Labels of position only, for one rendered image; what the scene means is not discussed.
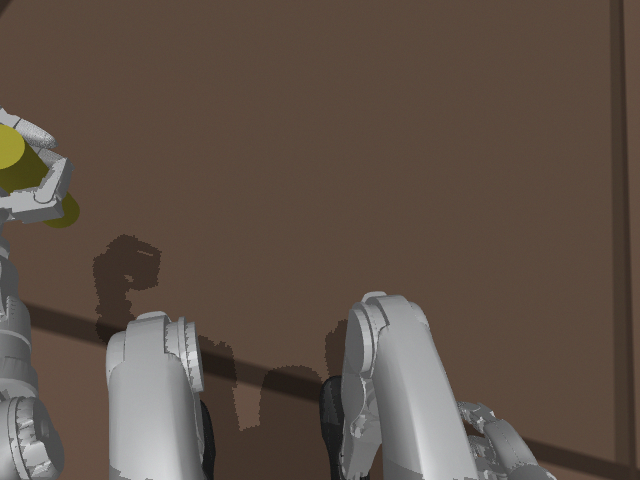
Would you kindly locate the right robot hand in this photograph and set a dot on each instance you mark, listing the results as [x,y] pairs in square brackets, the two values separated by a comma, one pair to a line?
[502,449]

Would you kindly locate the left robot foot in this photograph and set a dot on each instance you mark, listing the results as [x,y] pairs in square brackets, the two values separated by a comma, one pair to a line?
[209,451]

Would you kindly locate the right robot foot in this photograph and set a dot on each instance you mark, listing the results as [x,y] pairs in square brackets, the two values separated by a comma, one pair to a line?
[332,421]

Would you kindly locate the left robot hand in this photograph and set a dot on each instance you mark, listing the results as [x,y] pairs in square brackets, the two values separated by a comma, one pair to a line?
[43,202]

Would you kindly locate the can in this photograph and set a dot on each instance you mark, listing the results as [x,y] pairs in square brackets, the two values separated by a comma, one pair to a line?
[21,168]

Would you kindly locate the left robot arm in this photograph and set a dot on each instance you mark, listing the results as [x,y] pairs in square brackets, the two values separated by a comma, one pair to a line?
[30,447]

